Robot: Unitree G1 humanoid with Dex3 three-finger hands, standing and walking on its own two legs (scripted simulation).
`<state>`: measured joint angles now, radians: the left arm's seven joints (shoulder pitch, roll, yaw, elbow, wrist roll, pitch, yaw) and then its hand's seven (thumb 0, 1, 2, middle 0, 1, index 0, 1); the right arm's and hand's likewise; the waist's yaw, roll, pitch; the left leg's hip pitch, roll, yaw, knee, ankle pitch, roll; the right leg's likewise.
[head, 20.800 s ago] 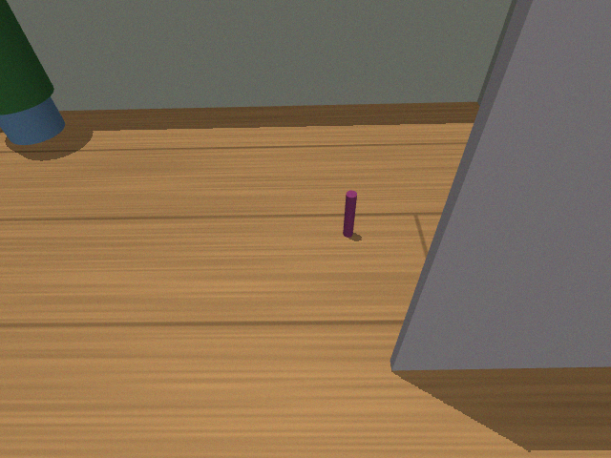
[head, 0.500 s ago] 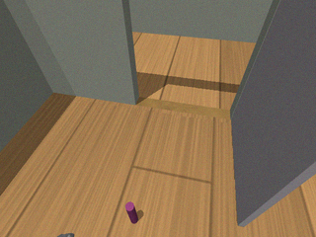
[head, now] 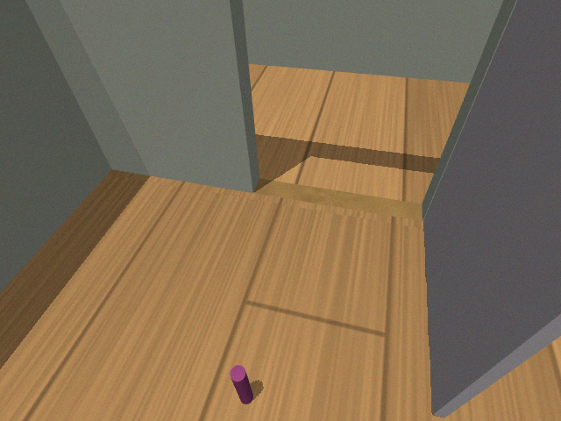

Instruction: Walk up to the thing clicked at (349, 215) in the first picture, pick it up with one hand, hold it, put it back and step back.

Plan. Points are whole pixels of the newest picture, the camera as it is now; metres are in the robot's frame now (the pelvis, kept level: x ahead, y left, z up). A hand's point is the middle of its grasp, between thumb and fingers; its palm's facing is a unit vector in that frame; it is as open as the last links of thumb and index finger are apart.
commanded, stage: walk up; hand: left
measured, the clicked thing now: (242, 386) +0.36 +0.17 -0.66
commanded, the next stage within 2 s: none
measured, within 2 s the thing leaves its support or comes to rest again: neither
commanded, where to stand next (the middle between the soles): +0.05 -0.01 m, yaw -1 degrees
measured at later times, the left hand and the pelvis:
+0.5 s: hand out of the picture +0.09 +0.25 -0.15, palm faces +0.00 -0.95 -0.32, open 7.4 cm; pelvis +0.01 +0.00 +0.00, yaw +0 degrees
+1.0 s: hand out of the picture +0.15 +0.25 -0.18, palm faces +0.02 -0.93 -0.36, open 7.4 cm; pelvis +0.07 -0.01 -0.03, yaw +1 degrees
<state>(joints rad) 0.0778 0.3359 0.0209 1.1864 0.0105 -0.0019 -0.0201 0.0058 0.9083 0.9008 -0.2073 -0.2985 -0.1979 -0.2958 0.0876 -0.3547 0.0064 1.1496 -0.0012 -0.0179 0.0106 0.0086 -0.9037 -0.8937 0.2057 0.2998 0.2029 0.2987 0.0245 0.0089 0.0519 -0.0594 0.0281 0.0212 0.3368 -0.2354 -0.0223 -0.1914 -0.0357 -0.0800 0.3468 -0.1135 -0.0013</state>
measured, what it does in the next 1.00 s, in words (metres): steps on the spot: left foot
